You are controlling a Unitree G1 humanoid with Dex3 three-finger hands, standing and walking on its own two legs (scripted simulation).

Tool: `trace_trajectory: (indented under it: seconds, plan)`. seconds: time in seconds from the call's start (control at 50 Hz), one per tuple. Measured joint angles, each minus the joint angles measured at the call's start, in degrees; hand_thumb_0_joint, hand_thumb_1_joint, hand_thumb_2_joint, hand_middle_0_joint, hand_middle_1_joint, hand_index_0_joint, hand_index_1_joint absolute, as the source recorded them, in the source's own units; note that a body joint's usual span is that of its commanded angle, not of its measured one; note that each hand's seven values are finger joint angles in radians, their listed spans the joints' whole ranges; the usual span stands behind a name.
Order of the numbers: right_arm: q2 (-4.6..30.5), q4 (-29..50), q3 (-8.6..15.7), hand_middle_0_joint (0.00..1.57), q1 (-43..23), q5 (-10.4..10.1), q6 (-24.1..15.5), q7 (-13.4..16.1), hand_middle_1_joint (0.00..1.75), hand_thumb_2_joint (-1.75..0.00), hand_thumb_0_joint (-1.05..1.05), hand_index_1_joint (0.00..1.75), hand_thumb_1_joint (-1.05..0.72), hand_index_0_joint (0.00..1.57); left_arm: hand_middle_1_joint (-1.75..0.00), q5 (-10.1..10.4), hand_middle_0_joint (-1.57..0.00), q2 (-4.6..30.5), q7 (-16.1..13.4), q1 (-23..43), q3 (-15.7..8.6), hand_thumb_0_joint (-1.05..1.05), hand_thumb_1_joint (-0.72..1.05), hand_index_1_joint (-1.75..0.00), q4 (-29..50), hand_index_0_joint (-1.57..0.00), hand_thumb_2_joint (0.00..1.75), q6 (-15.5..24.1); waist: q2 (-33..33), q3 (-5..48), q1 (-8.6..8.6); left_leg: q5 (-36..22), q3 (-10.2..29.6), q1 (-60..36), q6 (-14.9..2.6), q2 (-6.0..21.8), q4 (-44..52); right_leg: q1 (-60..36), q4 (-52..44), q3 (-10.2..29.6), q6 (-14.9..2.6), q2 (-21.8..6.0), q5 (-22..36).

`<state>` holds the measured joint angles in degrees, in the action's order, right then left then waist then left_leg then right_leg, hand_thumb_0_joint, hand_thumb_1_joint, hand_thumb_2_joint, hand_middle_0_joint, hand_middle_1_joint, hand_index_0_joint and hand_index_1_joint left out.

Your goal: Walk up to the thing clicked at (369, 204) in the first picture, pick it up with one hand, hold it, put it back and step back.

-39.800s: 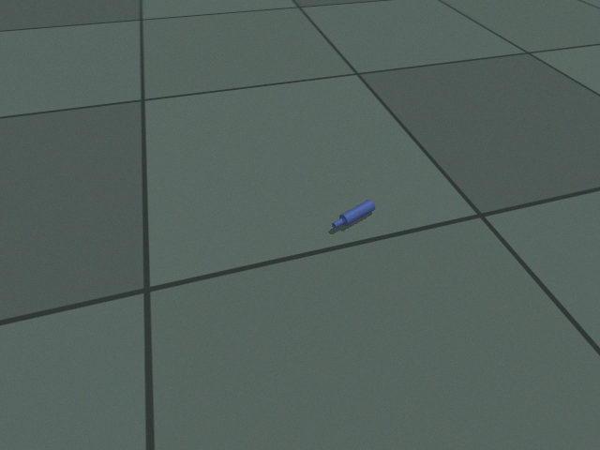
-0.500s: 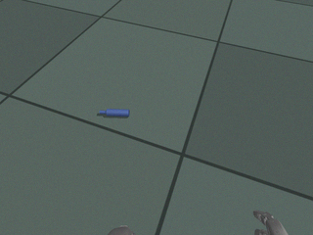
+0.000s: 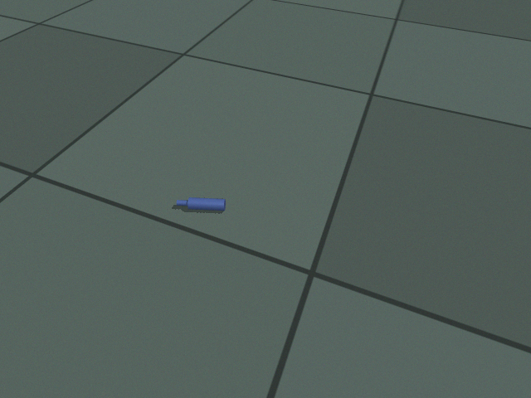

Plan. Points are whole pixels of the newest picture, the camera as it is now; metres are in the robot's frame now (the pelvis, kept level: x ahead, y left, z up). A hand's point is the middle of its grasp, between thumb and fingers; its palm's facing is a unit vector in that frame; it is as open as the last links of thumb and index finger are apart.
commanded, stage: step back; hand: left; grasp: from above
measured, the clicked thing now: (201, 203) +1.10 +0.29 -0.74
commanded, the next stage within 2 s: stand in 0.62 s
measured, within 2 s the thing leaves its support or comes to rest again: neither
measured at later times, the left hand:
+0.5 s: hand out of the picture +0.11 +0.28 -0.15, palm faces +0.05 -0.93 -0.36, open 7.3 cm
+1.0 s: hand out of the picture +0.12 +0.27 -0.14, palm faces +0.02 -0.94 -0.33, open 7.3 cm
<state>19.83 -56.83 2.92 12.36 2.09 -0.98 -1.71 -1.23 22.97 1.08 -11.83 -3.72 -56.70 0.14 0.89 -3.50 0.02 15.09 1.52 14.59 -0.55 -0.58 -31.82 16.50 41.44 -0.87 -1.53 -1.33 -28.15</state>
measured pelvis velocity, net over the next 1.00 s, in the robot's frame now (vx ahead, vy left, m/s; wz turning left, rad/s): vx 0.04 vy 0.02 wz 0.03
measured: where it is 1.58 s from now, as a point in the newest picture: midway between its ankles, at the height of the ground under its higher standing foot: outside the picture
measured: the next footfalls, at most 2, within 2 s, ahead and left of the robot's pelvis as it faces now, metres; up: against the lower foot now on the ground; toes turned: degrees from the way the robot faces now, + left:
left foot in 0.30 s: +0.12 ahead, +0.14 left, +0.00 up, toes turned +3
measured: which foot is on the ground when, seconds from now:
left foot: down 0.00-0.06, up 0.08-0.28, down 0.30-1.00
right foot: down 0.00-1.00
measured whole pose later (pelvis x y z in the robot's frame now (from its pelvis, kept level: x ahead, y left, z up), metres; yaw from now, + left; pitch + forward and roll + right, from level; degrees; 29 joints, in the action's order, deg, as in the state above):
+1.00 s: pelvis +0.04 +0.02 +0.02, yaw +1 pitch -3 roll +0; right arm 19.7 -65.1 0.8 2.9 0.2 -1.0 -0.8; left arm -0.7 19.9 0.7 -4.7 -0.5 -64.7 0.7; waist 0.0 -3.8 0.4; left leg 7.7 -1.5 8.5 0.3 1.1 -19.6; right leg 2.4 18.6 -1.0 1.4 -1.6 -12.9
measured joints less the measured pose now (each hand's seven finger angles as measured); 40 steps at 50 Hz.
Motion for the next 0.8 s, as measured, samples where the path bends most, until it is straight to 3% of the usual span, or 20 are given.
trace_trajectory:
  seconds: [0.06, 0.1, 0.14, 0.2, 0.26, 0.32, 0.4, 0.48, 0.64, 0.8]
  plan:
    - [0.81, -0.11, -0.03, 0.2, -0.39, -0.65, 1.0, 0.29, 0.3, -0.9, 0.01, 0.3, -0.9, 0.21, -0.3, -0.56, -0.2, -0.95, -0.29, 0.9, -0.21, 0.0, 0.91, -0.3, -0.39, -0.21, 0.9, 1.18, -2.18, -0.02, -0.25, 2.36, 1.55, 1.09, 0.84, 1.61, -3.61, -2.83, -7.88, -1.8, 0.05, 1.61, 10.98]
    - [0.93, -0.78, 0.0, 0.2, -0.3, -0.8, 1.76, 0.88, 0.3, -0.9, 0.01, 0.3, -0.91, 0.21, -0.3, -1.15, -0.2, -1.54, -0.34, 0.9, -0.14, 0.0, 0.91, -0.3, -0.18, -0.21, 0.9, 1.69, -2.56, 0.82, 0.38, 8.92, 3.61, 3.28, 0.4, 0.27, -9.46, -2.9, -7.69, -2.24, -0.32, 1.8, 10.74]
    - [1.28, -1.2, 0.03, 0.2, -0.24, -0.89, 1.71, 1.05, 0.3, -0.9, 0.01, 0.3, -0.91, 0.21, -0.3, -1.12, -0.2, -2.13, -0.42, 0.91, -0.03, 0.0, 0.91, -0.3, 0.03, -0.21, 0.9, 1.89, -2.45, 0.84, 0.98, 10.73, 3.58, 5.23, 0.28, -0.76, -14.68, -3.86, -8.55, -2.34, -0.59, 1.26, 10.25]
    - [2.17, -1.55, 0.2, 0.2, -0.27, -0.84, 0.99, 0.96, 0.3, -0.9, 0.01, 0.3, -0.91, 0.2, -0.3, -1.01, -0.2, -2.83, -0.52, 0.83, 0.35, 0.0, 0.9, -0.3, 0.11, -0.21, 0.9, 2.3, -2.86, 0.41, 1.34, 9.98, 2.87, 6.44, 0.43, -0.1, -14.73, -5.44, -10.55, -2.82, 0.07, 0.69, 10.56]
    - [2.51, -1.85, 0.28, 0.2, -0.68, -0.7, 0.46, 0.78, 0.3, -0.9, 0.01, 0.3, -0.91, 0.2, -0.3, -0.76, -0.2, -2.56, -0.43, 1.05, 0.71, 0.0, 0.9, -0.3, 0.03, -0.21, 0.9, 2.2, -2.34, -0.36, 1.41, 7.41, 0.57, 4.96, 0.57, 1.23, -7.82, -5.93, -9.94, -3.22, 0.76, -0.34, 9.47]
    - [2.36, -2.26, 0.65, 0.2, -1.65, -0.46, -0.15, 1.06, 0.3, -0.9, 0.01, 0.3, -0.91, 0.2, -0.3, -0.13, -0.2, -1.97, -0.56, 1.91, 0.98, 0.0, 0.9, -0.3, -0.12, -0.21, 0.9, 1.27, -1.26, -1.62, 1.2, -3.12, -1.2, 2.23, 0.6, 0.87, -0.27, -5.22, -5.96, -3.36, 1.86, -1.92, 6.59]
    - [0.89, -2.59, -0.06, 0.2, -3.87, -0.78, -0.15, 1.14, 0.3, -0.9, 0.01, 0.3, -0.91, 0.2, -0.3, 0.88, -0.2, -1.31, -0.88, 3.26, 1.28, 0.0, 0.9, -0.3, -1.17, -0.21, 0.9, -0.2, 0.06, -1.92, 1.61, -0.59, -2.14, 2.72, 0.43, 0.62, -2.05, -4.56, -5.09, -0.87, 1.15, -1.59, 5.12]
    - [-0.34, -3.24, -0.99, 0.2, -6.67, -1.32, 0.4, 1.23, 0.3, -0.9, 0.01, 0.3, -0.91, 0.2, -0.3, 0.68, -0.2, -1.39, -0.99, 4.03, 1.62, 0.0, 0.91, -0.3, -2.88, -0.21, 0.9, 0.35, -0.89, -1.42, 1.45, 0.09, -1.64, 2.32, 0.9, 2.17, -1.93, -6.72, -9.55, -1.06, 2.25, 0.14, 7.79]
    - [-1.16, -4.61, -1.59, 0.2, -11.32, -1.79, 0.23, 1.28, 0.3, -0.9, 0.01, 0.3, -0.91, 0.21, -0.3, 0.81, -0.2, -2.04, -1.15, 6.0, 2.09, 0.0, 0.91, -0.3, -4.86, -0.21, 0.9, 0.56, -1.09, -0.71, 1.45, -1.07, -2.3, -0.45, 0.78, 1.95, 1.61, -9.34, -13.26, -0.55, 2.65, -0.11, 9.24]
    - [-0.75, -6.02, -2.22, 0.2, -11.78, -1.9, -0.18, 1.01, 0.3, -0.9, 0.01, 0.3, -0.91, 0.21, -0.3, 0.85, -0.2, -3.03, -0.74, 7.4, 3.17, 0.0, 0.91, -0.3, -6.55, -0.21, 0.9, 0.66, -1.15, -0.47, 1.11, -4.48, -2.71, -4.24, 0.77, 1.6, 8.06, -12.84, -19.44, -0.31, 2.95, -0.37, 12.64]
